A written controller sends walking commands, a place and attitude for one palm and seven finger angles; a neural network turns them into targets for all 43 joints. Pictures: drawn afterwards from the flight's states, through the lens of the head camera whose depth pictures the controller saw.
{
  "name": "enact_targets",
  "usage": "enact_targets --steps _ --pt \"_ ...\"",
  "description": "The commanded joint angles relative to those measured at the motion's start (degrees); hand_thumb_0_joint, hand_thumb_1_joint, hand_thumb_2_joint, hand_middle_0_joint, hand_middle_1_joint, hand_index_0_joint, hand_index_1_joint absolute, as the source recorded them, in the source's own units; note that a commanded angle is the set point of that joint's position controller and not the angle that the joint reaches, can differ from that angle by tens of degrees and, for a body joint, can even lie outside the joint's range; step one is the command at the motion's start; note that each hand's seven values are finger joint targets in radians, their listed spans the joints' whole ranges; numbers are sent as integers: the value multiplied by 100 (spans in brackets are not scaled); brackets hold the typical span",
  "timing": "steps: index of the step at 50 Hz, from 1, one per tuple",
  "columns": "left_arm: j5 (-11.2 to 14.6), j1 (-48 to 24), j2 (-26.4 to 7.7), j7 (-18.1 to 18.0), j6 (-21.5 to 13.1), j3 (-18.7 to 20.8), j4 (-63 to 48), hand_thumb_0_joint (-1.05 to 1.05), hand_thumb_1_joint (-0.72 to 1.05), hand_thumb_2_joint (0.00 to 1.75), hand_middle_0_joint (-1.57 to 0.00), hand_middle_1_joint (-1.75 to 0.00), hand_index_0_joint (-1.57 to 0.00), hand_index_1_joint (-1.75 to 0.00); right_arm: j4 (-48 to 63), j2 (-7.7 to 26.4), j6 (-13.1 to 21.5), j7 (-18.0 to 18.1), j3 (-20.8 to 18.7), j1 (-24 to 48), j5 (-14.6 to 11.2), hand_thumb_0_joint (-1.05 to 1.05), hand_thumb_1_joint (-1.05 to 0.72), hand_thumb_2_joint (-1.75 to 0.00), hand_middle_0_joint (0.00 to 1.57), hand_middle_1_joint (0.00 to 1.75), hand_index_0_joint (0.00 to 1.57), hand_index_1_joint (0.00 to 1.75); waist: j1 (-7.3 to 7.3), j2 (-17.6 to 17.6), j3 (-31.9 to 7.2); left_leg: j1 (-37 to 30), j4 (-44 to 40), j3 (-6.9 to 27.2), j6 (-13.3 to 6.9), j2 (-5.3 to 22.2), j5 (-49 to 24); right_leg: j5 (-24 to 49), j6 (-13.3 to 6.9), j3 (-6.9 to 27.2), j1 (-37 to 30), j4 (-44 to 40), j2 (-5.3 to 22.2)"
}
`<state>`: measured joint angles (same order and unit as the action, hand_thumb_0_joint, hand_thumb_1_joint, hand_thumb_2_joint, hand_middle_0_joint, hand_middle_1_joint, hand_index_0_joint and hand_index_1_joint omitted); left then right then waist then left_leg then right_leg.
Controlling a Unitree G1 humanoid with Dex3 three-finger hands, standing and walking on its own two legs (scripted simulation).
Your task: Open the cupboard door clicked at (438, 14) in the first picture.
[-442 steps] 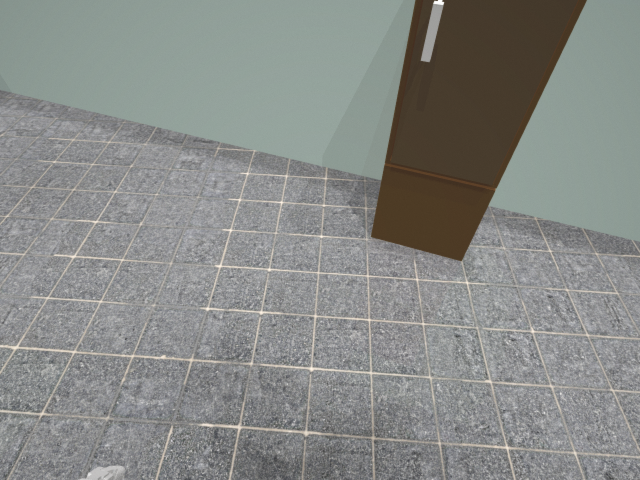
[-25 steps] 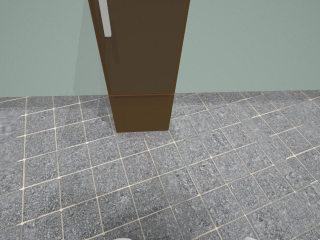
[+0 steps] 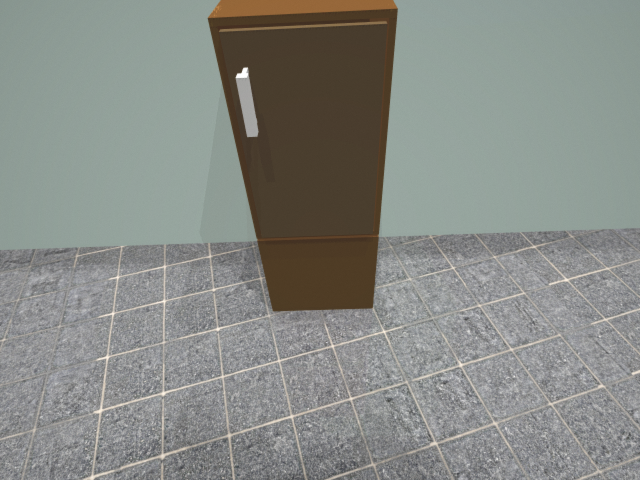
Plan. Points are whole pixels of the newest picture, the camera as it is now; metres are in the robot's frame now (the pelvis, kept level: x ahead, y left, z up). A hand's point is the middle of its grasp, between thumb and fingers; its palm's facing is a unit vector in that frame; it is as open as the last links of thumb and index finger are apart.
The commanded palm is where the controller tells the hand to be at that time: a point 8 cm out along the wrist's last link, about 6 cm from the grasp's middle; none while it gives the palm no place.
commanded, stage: take the last steps up to it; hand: left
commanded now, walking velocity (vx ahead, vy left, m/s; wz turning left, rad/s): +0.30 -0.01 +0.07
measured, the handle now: (249, 102) +0.85 +0.22 +0.10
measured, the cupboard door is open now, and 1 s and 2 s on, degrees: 0 0 0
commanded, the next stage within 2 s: come to a stop and stand still in 0.86 s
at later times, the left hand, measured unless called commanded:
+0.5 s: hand out of the picture +0.07 +0.23 -0.18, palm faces +0.07 -0.99 -0.13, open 7.4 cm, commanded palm none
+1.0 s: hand (245, 352) +0.38 +0.18 -0.17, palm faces +0.04 -0.98 -0.22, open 7.1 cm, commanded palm none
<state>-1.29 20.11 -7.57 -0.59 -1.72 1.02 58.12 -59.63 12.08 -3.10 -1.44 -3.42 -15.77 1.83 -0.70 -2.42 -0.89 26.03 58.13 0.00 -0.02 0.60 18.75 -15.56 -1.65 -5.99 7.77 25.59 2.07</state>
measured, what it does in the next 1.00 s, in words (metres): walks ahead: left foot, then right foot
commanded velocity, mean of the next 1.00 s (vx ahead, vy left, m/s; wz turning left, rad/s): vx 0.22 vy -0.04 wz -0.01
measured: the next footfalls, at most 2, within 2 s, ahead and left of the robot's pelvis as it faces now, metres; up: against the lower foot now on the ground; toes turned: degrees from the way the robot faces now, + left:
left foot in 0.34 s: +0.16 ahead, +0.17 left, +0.00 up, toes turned +10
right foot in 0.82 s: +0.37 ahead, -0.10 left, +0.00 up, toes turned -10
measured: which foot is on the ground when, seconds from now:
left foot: up 0.00-0.32, down 0.34-0.82, up 0.84-1.00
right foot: down 0.00-0.34, up 0.36-0.80, down 0.82-1.00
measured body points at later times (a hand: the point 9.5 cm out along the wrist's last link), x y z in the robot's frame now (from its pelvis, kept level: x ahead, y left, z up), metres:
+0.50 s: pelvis +0.12 +0.07 +0.00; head +0.12 +0.09 +0.45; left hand +0.07 +0.29 -0.17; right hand +0.15 -0.17 -0.15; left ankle +0.12 +0.16 -0.74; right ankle +0.09 -0.06 -0.66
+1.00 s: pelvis +0.29 +0.00 -0.01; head +0.32 -0.01 +0.44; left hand +0.38 +0.23 -0.15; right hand +0.27 -0.22 -0.17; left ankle +0.25 +0.13 -0.67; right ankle +0.33 -0.09 -0.74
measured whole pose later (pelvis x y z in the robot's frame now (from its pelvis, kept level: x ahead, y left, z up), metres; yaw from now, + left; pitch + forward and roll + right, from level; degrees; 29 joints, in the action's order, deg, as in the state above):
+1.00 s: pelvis +0.29 +0.00 -0.01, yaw +0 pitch +0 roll +0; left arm -0.7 9.5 -8.3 -1.4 -3.4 3.2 58.6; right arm -62.9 9.7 0.0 0.4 -2.8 -17.9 1.4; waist 1.7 -2.3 3.3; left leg 24.5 61.8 -3.6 0.1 5.9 22.8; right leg -12.0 -3.1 -10.5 15.3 27.6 1.5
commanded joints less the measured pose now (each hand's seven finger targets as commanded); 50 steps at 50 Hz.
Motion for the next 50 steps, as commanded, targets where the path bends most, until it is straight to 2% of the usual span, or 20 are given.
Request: enact_targets --steps 1,7,11,14,15,16,17,18,20,24,31,36,38,39,40,41,42,44,47,50 --pt "10 292 -720 -80 -208 182 -52 0 90 90 -20 -30 -20 -30 308 160 210 1 -122 55 -1 0 -90 -90 20 30 20 30 63 1005 849 806 339 -36 156 351 -712 -844 -295 1047 384 -1929 1259" --pt "-39 961 -716 -90 -278 217 434 0 90 90 -20 -30 -20 -30 402 35 337 -15 -74 592 -25 0 -90 -90 20 30 20 30 -190 912 828 1075 -808 -285 176 567 -440 -472 -651 1158 -317 -1836 1497" --pt "-61 1029 -756 -74 -224 255 616 0 90 90 -20 -30 -20 -30 424 -147 474 -20 -4 752 -61 0 -90 -90 20 30 20 30 -238 1109 822 256 -1899 -562 37 442 -93 -78 -671 980 -84 -1473 1475" --pt "-11 852 -707 -53 -153 265 666 0 90 90 -20 -30 -20 -30 134 -95 579 54 3 -14 -63 0 -90 -90 20 30 20 30 133 841 622 -1443 -2858 -944 -18 174 -574 -141 -464 595 686 -739 1151" --pt "8 801 -586 -32 -131 235 640 0 90 90 -20 -30 -20 -30 -72 96 630 114 -29 -624 -56 0 -90 -90 20 30 20 30 395 361 370 -2373 -3198 -783 -70 241 -411 46 -320 359 1086 119 869" --pt "38 868 -269 2 -127 186 549 0 90 90 -20 -30 -20 -30 -283 620 675 189 -153 -1307 -1 0 -90 -90 20 30 20 30 631 -867 29 -3309 -3717 793 -433 1421 138 -392 -47 -77 2007 1669 342" --pt "28 628 -130 18 -124 140 327 0 90 90 -20 -30 -20 -30 -407 1070 644 248 -252 -1936 5 0 -90 -90 20 30 20 30 762 -1486 -69 -3501 -4508 2336 -883 2494 438 -1735 97 -236 2820 3059 -61" --pt "-9 317 -276 -8 -57 158 195 0 90 90 -20 -30 -20 -30 -404 1104 594 299 -247 -1764 0 0 -90 -90 20 30 20 30 738 -1329 -10 -3086 -4777 2572 -1059 2693 1313 -1777 22 227 3043 3935 156" --pt "-42 -217 -341 70 -23 218 190 0 90 90 -20 -30 -20 -30 -179 522 592 302 -128 -976 -13 0 -90 -90 20 30 20 30 525 -554 937 -1770 -5056 1922 -983 2314 1567 -828 8 440 3151 4406 509" --pt "-54 199 -166 162 78 233 289 0 90 90 -20 -30 -20 -30 -38 235 749 317 -15 -486 -43 0 -90 -90 20 30 20 30 48 -361 738 -1333 -5043 451 -789 1727 50 4 182 361 2503 3776 599" --pt "-21 -981 -347 201 123 271 -251 0 90 90 -20 -30 -20 -30 -163 321 740 280 -79 -801 -27 0 -90 -90 20 30 20 30 194 -320 936 -1892 -4961 -64 -925 1713 -1142 441 331 198 2723 2141 632" --pt "-14 -1464 -388 205 45 255 -433 0 90 90 -20 -30 -20 -30 -272 386 664 271 -107 -985 31 0 -90 -90 20 30 20 30 323 -428 895 -2134 -4385 -253 -800 1693 -2164 354 153 -120 2075 1145 285" --pt "-13 -910 -538 178 -28 286 -260 0 90 90 -20 -30 -20 -30 -301 412 628 260 -112 -933 9 0 -90 -90 20 30 20 30 37 -209 508 -2066 -3556 -431 -616 1531 -2854 510 48 -323 992 529 17" --pt "-29 -202 -709 158 -96 338 -17 0 90 90 -20 -30 -20 -30 -316 370 633 244 -88 -894 -34 0 -90 -90 20 30 20 30 -286 3 130 -1780 -2698 -701 -423 1262 -2949 820 -11 -294 -45 227 -13" --pt "-60 552 -1182 99 -183 445 232 0 90 90 -20 -30 -20 -30 -288 162 652 196 -43 -993 -103 0 -90 -90 20 30 20 30 -573 765 -549 -737 -1257 -980 -194 861 -1911 1230 -326 752 -1520 126 914" --pt "-6 1088 -1784 49 -195 571 344 0 90 90 -20 -30 -20 -30 -84 -128 654 203 49 -1061 -163 0 -90 -90 20 30 20 30 -581 1862 -1095 391 511 -930 -8 97 1484 2401 -969 2651 -2355 -358 2290" --pt "62 887 -1808 21 -188 555 309 0 90 90 -20 -30 -20 -30 -49 83 592 230 17 -833 -179 0 -90 -90 20 30 20 30 -610 1620 -1174 465 1336 -174 -96 233 1682 1883 -1222 2829 -1782 -735 2418" --pt "56 -172 -1249 -43 -111 427 37 0 90 90 -20 -30 -20 -30 28 41 533 203 -15 -298 -104 0 -90 -90 20 30 20 30 -300 784 43 769 1637 20 -136 633 771 285 -1116 2169 -322 -1142 2031" --pt "2 -721 -759 -74 -179 269 -48 0 90 90 -20 -30 -20 -30 -109 -168 408 177 50 -666 -31 0 -90 -90 20 30 20 30 201 816 180 79 606 -150 12 723 272 1012 -815 901 645 -1297 1556" --pt "-22 -719 -625 -100 -155 227 -27 0 90 90 -20 -30 -20 -30 -129 -420 355 200 147 -673 -67 0 -90 -90 20 30 20 30 246 688 208 -550 -784 -364 144 545 233 2144 -831 535 970 -1152 1363"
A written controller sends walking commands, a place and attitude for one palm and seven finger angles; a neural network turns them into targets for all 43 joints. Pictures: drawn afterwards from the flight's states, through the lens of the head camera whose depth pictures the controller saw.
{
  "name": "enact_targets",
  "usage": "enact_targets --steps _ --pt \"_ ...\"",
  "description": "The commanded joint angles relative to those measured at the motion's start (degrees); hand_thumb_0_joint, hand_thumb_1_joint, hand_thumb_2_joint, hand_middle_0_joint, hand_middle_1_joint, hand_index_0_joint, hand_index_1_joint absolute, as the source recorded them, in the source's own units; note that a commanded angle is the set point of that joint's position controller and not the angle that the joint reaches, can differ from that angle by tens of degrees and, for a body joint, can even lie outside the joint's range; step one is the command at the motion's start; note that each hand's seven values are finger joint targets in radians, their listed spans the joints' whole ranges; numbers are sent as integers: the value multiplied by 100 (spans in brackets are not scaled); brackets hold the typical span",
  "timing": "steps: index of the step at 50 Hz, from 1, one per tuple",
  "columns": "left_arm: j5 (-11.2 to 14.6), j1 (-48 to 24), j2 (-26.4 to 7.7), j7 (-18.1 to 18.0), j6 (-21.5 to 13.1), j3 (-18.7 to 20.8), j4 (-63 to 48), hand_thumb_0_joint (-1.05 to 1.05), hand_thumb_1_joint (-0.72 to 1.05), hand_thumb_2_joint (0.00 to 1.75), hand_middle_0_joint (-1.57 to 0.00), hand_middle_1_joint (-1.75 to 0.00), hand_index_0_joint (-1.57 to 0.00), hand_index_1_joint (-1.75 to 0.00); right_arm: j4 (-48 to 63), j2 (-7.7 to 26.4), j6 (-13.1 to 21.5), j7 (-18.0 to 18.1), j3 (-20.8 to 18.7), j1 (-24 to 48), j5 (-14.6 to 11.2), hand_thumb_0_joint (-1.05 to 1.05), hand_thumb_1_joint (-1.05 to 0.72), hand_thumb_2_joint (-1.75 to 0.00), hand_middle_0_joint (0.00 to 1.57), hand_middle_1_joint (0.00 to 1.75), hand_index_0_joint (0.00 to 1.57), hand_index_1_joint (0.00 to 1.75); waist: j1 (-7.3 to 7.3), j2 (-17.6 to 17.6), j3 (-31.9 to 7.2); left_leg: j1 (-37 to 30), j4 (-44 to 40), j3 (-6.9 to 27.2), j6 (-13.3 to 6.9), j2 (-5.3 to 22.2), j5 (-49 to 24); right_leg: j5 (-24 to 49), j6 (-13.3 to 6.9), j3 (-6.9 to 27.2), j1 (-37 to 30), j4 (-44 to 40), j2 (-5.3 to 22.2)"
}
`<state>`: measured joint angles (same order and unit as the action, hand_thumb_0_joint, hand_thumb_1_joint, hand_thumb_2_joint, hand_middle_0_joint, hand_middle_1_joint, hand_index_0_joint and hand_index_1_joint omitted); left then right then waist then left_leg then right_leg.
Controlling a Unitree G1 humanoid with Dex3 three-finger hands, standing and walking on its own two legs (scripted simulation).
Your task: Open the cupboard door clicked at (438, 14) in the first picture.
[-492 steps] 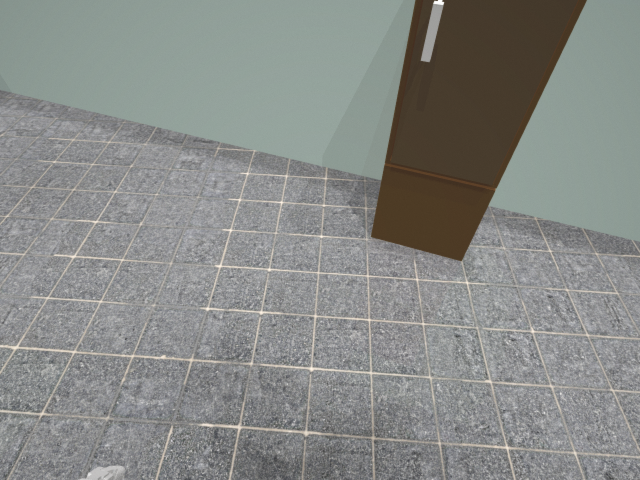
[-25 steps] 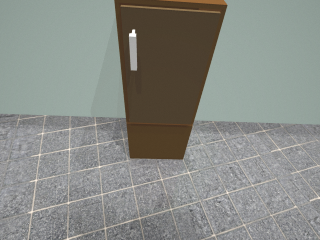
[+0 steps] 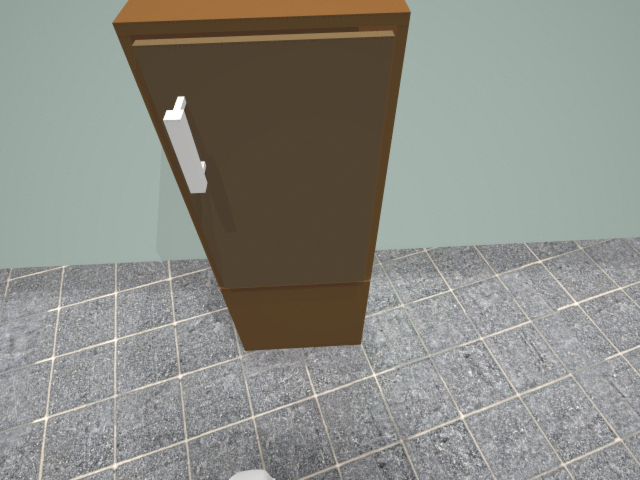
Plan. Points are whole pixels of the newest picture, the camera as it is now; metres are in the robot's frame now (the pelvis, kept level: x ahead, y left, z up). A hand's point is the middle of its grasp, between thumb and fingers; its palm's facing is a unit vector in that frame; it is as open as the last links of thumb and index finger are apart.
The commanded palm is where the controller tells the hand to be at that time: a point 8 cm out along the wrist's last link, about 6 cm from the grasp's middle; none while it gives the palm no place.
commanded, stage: come to a stop and stand still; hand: left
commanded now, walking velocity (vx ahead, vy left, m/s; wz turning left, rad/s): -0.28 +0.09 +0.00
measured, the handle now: (189, 146) +0.56 +0.22 +0.11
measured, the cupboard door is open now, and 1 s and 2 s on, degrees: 0 0 0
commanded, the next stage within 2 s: look again from close up in 1.24 s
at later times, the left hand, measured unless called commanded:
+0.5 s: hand out of the picture +0.06 +0.17 -0.17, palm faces +0.04 -0.96 -0.29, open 7.4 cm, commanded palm none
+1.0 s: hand out of the picture +0.00 +0.14 -0.17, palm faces +0.05 -0.98 -0.19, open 7.3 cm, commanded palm none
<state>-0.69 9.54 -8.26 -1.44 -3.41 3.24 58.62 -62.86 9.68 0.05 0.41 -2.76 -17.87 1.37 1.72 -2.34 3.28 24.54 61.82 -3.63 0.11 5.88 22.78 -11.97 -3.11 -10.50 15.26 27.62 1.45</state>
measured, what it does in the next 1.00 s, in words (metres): steps on the spot: left foot, then right foot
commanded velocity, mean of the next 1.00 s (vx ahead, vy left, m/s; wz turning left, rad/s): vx -0.08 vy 0.00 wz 0.00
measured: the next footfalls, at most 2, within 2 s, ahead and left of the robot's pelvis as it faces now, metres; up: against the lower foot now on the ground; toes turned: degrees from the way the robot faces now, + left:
left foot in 0.14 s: +0.13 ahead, +0.13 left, +0.00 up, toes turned +5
right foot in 0.46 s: +0.06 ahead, -0.13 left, +0.00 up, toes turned -5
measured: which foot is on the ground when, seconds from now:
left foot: up 0.00-0.12, down 0.14-0.48, up 0.50-0.74, down 0.76-1.00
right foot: down 0.00-0.20, up 0.22-0.44, down 0.46-1.00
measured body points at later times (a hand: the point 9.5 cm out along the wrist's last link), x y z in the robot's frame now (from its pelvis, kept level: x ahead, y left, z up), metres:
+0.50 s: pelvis +0.02 -0.03 -0.01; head +0.06 -0.05 +0.44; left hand +0.06 +0.22 -0.15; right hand +0.14 -0.25 -0.17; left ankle +0.08 +0.12 -0.73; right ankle +0.02 -0.13 -0.74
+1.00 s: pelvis -0.01 -0.04 +0.01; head -0.01 -0.04 +0.46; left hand +0.00 +0.19 -0.15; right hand -0.03 -0.25 -0.16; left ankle -0.04 +0.09 -0.74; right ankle +0.02 -0.13 -0.74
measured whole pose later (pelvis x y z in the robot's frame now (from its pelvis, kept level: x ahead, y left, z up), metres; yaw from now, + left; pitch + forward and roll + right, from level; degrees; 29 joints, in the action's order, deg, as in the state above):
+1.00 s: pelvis -0.01 -0.04 +0.01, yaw +0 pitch -2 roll +0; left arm -0.2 13.5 -9.5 -1.3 0.6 0.8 64.3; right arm -66.2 7.2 -0.8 1.6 0.1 -16.8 0.9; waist -0.9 0.3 1.6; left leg 6.4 23.4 -1.4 1.4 2.0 15.1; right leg -9.9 -2.4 -5.5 11.8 23.2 -0.4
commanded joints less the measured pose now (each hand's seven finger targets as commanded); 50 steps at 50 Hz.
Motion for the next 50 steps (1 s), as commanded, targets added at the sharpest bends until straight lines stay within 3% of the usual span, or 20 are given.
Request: enact_targets --steps 1,4,6,8,10,13,17,19,21,22,23,24,25,28,33,35,37,39,41,50 --pt "-72 351 -587 -11 40 -19 -48 0 90 90 -20 -30 -20 -30 171 -209 41 31 127 -426 -35 0 -90 -90 20 30 20 30 -19 721 -307 -513 -1571 -32 157 -61 -279 2133 -672 944 48 -1226 1341" --pt "-15 379 -720 -37 134 -33 55 0 90 90 -20 -30 -20 -30 139 -46 30 69 170 -289 -72 0 -90 -90 20 30 20 30 -54 782 -453 -1034 -2801 -39 200 -213 -1059 2615 -485 811 -310 -737 1134" --pt "22 434 -757 -67 219 -24 54 0 90 90 -20 -30 -20 -30 168 222 47 86 86 -251 -90 0 -90 -90 20 30 20 30 -28 553 -504 -1601 -3651 116 132 -40 -2568 2358 -175 765 -200 -147 993" --pt "10 711 -619 -102 343 -39 -50 0 90 90 -20 -30 -20 -30 355 720 33 120 -14 -11 -61 0 -90 -90 20 30 20 30 -177 -395 -335 -1748 -3710 746 -344 846 -4861 764 241 547 112 298 495" --pt "49 778 -656 -102 430 -44 -48 0 90 90 -20 -30 -20 -30 435 842 -6 201 -29 352 -68 0 -90 -90 20 30 20 30 -223 -1395 -333 -1623 -4119 1185 -904 1269 -5884 -1245 416 503 108 1301 200" --pt "27 736 -668 -86 488 16 -70 0 90 90 -20 -30 -20 -30 594 960 -67 242 -132 664 -18 0 -90 -90 20 30 20 30 -203 -872 -544 -2073 -3926 1142 -1226 1404 -5966 -2092 384 929 741 2443 126" --pt "7 684 -575 -66 476 53 -237 0 90 90 -20 -30 -20 -30 762 1100 -134 201 -268 813 0 0 -90 -90 20 30 20 30 -115 -573 -964 -2356 -3721 904 -1123 1266 -5503 -1875 447 940 801 2346 80" --pt "1 806 -535 -51 468 49 -259 0 90 90 -20 -30 -20 -30 822 1054 -135 161 -278 983 0 0 -90 -90 20 30 20 30 -192 -667 -872 -1921 -3770 772 -990 1145 -4808 -1482 434 805 368 1635 94" --pt "-24 1222 -559 -45 429 39 -146 0 90 90 -20 -30 -20 -30 870 971 -154 120 -275 1141 -39 0 -90 -90 20 30 20 30 -384 -468 -920 -1468 -3457 600 -683 853 -3466 -317 451 696 -372 303 104" --pt "-74 1237 -759 -61 384 39 -153 0 90 90 -20 -30 -20 -30 879 767 -159 89 -253 1088 -84 0 -90 -90 20 30 20 30 -371 199 -781 -1087 -3048 442 -360 434 -2318 465 413 1073 -588 -567 367" --pt "-126 952 -1208 -81 340 82 -247 0 90 90 -20 -30 -20 -30 958 387 -172 37 -186 958 -131 0 -90 -90 20 30 20 30 -209 1391 -553 -370 -2579 9 20 -249 -628 969 2 2292 -564 -939 1379" --pt "-101 795 -1410 -47 351 86 -362 0 90 90 -20 -30 -20 -30 1032 379 -230 13 -167 1151 -123 0 -90 -90 20 30 20 30 -311 1374 -346 -570 -1938 104 108 -490 569 988 -532 2543 238 -1264 2004" --pt "-111 645 -1361 -52 340 103 -412 0 90 90 -20 -30 -20 -30 1022 366 -323 30 -177 1322 -84 0 -90 -90 20 30 20 30 -353 1632 -174 -519 -1290 431 48 -425 859 601 -748 2719 653 -1381 1924" --pt "-98 222 -1020 -66 336 30 -403 0 90 90 -20 -30 -20 -30 720 378 -288 28 -155 892 -80 0 -90 -90 20 30 20 30 -85 1191 6 -349 -639 479 33 -401 348 1252 -694 2022 412 -1082 1423" --pt "-73 690 -1072 -65 281 36 -186 0 90 90 -20 -30 -20 -30 551 271 -143 67 -24 789 -123 0 -90 -90 20 30 20 30 -335 1004 -419 -631 -2320 219 132 -428 259 2179 -733 1839 -762 -753 1288" --pt "-25 652 -1051 -76 279 28 -98 0 90 90 -20 -30 -20 -30 381 230 -94 106 32 484 -108 0 -90 -90 20 30 20 30 -255 981 -546 -1125 -3274 211 120 -406 -302 1963 -568 1841 -769 -665 1205" --pt "50 538 -873 -63 291 -28 -20 0 90 90 -20 -30 -20 -30 161 328 -11 134 78 161 -86 0 -90 -90 20 30 20 30 -166 473 -538 -1922 -4163 526 -14 -156 -1382 1113 -163 1626 -270 -534 865" --pt "37 590 -652 -36 310 -68 -20 0 90 90 -20 -30 -20 -30 165 574 29 139 77 291 -57 0 -90 -90 20 30 20 30 -341 24 -447 -1554 -4171 912 -211 369 -1700 407 153 1313 -364 -682 474" --pt "49 481 -707 -28 326 -88 151 0 90 90 -20 -30 -20 -30 34 457 67 160 140 342 -54 0 -90 -90 20 30 20 30 -335 -428 -335 -1218 -4347 850 -183 271 -1595 642 191 1139 -765 -602 449" --pt "30 692 -595 -23 347 -149 437 0 90 90 -20 -30 -20 -30 -143 250 -6 165 177 -240 -41 0 -90 -90 20 30 20 30 -259 228 405 -938 -4581 599 -115 -43 -305 -646 191 1401 -337 -1181 472"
